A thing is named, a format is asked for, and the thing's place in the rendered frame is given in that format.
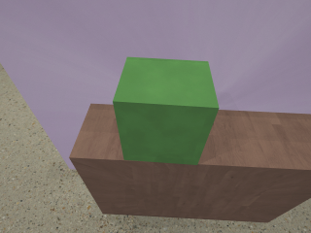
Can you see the carton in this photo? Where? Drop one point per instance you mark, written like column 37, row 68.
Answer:
column 165, row 109

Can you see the pedestal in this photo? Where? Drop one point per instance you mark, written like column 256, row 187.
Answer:
column 255, row 166

